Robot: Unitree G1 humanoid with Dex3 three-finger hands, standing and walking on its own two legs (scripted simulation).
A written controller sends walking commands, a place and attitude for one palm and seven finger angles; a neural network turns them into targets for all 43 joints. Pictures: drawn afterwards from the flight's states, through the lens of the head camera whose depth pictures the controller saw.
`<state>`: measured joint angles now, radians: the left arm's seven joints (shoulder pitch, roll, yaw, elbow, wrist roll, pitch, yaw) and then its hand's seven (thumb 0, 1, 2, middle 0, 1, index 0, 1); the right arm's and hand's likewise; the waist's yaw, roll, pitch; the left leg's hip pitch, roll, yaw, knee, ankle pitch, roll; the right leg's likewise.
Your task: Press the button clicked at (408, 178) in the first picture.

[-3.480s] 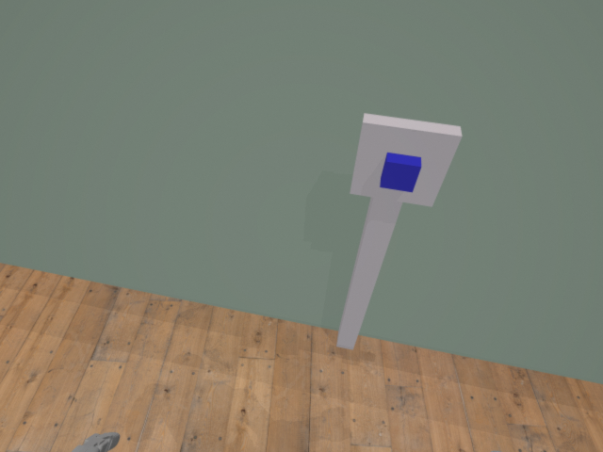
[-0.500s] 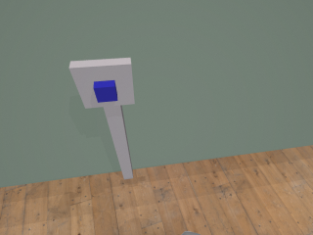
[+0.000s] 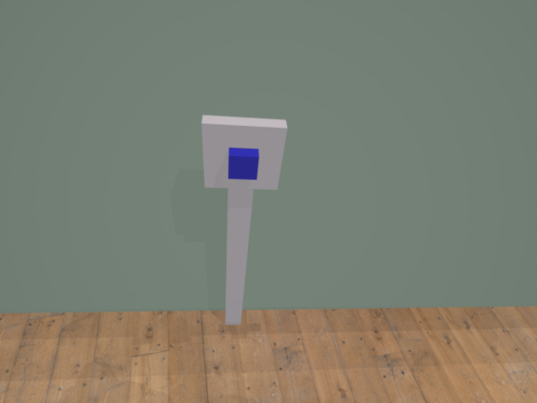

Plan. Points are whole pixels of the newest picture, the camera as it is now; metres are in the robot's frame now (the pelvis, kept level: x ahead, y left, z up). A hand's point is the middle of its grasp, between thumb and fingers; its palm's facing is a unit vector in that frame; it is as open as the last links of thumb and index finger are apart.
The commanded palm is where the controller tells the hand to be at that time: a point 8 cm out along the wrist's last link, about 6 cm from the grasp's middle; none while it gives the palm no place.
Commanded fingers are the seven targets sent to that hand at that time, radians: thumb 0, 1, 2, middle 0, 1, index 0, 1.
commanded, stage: come to a stop and stand still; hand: left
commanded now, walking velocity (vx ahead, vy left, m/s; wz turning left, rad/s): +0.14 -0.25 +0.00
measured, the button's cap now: (243, 162) +0.54 +0.09 +0.07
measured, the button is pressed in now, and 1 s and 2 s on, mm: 0 0 0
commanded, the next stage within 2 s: look again from close up in 0.92 s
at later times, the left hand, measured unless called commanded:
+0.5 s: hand out of the picture +0.03 +0.14 -0.17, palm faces -0.02 -0.98 -0.22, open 7.2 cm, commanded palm none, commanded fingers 0.00 0.90 0.90 -0.20 -0.30 -0.20 -0.30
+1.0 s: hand out of the picture -0.03 +0.08 -0.17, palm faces +0.03 -0.99 -0.14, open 7.3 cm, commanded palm none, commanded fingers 0.00 0.90 0.90 -0.20 -0.30 -0.20 -0.30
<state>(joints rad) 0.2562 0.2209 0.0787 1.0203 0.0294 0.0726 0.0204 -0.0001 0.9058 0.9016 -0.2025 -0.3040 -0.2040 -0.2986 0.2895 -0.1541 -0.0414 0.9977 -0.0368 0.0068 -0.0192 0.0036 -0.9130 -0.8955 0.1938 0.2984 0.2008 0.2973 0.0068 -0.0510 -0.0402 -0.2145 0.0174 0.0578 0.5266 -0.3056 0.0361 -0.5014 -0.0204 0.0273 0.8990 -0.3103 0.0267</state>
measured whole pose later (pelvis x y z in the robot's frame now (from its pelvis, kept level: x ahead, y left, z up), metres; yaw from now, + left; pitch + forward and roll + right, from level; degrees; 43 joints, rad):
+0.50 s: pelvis +0.01 -0.04 +0.00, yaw -2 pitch -1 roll +0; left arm 0.25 0.15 0.02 1.13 0.01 0.00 0.04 0.02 0.96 0.90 -0.20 -0.30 -0.20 -0.30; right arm 0.40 -0.10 -0.02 1.19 -0.02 0.00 -0.04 0.01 -0.91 -0.90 0.20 0.30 0.20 0.30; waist -0.04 0.02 0.01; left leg -0.17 0.04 0.08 0.47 -0.28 -0.01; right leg -0.19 -0.02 -0.05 0.48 -0.27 -0.01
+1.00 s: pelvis +0.00 -0.06 +0.01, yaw -2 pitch -1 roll +0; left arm 0.34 0.09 0.00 1.17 0.01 -0.02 0.04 0.00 0.91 0.90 -0.20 -0.30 -0.20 -0.30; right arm 0.28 -0.14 -0.02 1.15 -0.01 -0.01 -0.04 0.01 -0.92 -0.90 0.19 0.30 0.20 0.30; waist 0.01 0.01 0.02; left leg -0.13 0.08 0.07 0.38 -0.23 -0.05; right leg -0.14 0.03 -0.07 0.39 -0.22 -0.05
